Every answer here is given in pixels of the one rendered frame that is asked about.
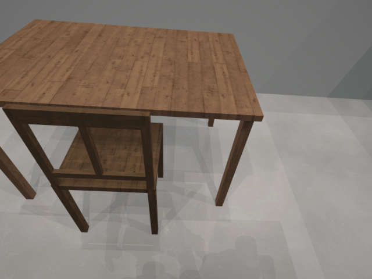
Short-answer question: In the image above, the chair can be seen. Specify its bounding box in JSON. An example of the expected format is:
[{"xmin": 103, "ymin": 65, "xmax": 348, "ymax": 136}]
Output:
[{"xmin": 2, "ymin": 104, "xmax": 163, "ymax": 234}]

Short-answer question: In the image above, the table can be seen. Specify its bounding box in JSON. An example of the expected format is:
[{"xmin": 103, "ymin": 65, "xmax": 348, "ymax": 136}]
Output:
[{"xmin": 0, "ymin": 19, "xmax": 264, "ymax": 206}]

